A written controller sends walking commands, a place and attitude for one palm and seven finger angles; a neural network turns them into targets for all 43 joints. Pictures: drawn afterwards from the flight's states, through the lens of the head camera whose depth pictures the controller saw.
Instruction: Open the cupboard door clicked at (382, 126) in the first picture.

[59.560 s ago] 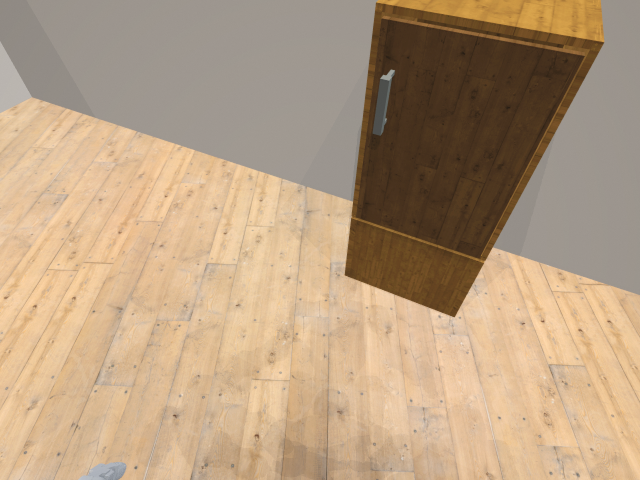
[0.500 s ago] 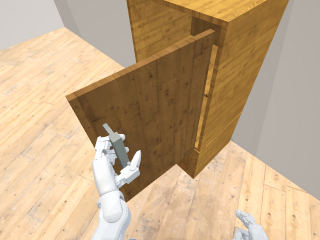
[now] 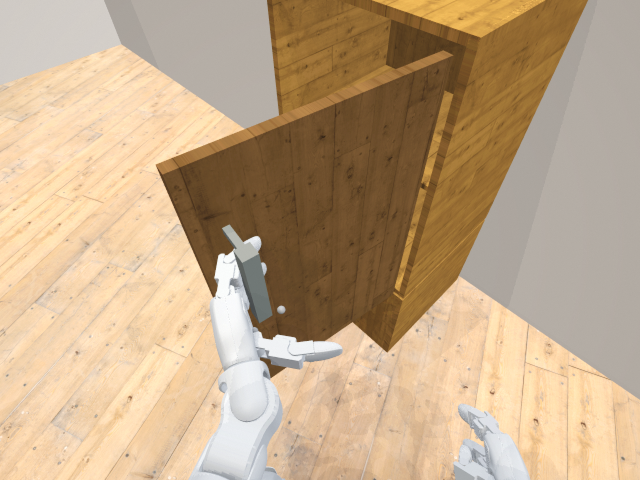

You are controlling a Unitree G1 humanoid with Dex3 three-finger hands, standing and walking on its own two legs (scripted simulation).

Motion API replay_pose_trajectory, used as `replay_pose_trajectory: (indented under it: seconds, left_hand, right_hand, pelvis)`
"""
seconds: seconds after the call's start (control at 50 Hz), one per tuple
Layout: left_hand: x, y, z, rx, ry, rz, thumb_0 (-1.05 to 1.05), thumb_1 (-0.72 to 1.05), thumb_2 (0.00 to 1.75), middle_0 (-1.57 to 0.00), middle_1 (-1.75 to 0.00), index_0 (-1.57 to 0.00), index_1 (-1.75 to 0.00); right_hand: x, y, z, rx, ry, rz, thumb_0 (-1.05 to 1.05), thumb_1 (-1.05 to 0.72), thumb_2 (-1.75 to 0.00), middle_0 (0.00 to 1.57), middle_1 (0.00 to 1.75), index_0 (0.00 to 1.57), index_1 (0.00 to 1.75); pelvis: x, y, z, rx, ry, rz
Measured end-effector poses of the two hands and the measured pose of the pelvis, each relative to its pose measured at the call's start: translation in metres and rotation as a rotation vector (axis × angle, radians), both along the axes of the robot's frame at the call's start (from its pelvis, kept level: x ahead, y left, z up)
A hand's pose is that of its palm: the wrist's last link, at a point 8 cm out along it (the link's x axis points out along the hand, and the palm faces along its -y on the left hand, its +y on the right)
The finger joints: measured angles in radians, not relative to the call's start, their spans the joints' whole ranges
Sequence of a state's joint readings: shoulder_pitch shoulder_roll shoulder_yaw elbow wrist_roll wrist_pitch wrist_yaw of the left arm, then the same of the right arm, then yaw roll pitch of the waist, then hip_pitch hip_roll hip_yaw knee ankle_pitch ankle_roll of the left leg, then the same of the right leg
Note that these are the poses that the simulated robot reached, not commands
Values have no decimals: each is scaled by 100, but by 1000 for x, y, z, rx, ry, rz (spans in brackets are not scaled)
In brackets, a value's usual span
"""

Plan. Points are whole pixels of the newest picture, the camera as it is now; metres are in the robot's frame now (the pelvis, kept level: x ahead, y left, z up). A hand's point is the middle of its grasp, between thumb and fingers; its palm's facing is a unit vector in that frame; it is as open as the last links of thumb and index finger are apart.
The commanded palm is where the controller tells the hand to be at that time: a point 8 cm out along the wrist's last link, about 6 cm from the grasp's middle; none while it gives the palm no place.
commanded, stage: open thumb and fingers to let go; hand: left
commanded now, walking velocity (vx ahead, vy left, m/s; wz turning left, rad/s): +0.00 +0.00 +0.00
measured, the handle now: (247, 275) +0.35 +0.11 +0.07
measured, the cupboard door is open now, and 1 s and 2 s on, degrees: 82 85 85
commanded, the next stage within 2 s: slide the hand sideways off the handle in 0.02 s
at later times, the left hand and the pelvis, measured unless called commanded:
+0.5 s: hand (276, 342) +0.26 +0.07 +0.06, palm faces -0.10 -0.99 +0.03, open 16.2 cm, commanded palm +0.24 +0.12 +0.06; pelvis -0.01 +0.03 +0.00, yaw -1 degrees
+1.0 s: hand (228, 380) +0.22 +0.11 +0.06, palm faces -0.05 -1.00 -0.01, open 16.2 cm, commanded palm +0.19 +0.18 +0.06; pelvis +0.01 +0.01 -0.01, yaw -1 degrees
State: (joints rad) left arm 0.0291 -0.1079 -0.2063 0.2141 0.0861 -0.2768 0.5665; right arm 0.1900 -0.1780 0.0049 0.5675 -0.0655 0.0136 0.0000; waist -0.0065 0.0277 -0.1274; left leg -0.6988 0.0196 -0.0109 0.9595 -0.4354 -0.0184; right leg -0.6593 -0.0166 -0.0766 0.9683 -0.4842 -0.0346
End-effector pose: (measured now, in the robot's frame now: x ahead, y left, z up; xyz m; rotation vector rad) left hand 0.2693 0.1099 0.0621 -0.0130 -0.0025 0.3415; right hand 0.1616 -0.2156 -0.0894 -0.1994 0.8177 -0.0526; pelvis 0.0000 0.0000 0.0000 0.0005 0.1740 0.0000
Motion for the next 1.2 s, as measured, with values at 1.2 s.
replay_pose_trajectory:
  seconds: [1.2]
  left_hand:
    - [-82,93,-4,38,40,-339,-1,-50,30,-16,-31,-16,-30]
  right_hand:
    - [16,-8,7,-28,-127,-28,1,-91,-90,20,30,20,30]
  pelvis:
    - [10,6,-16,-18,32,2]
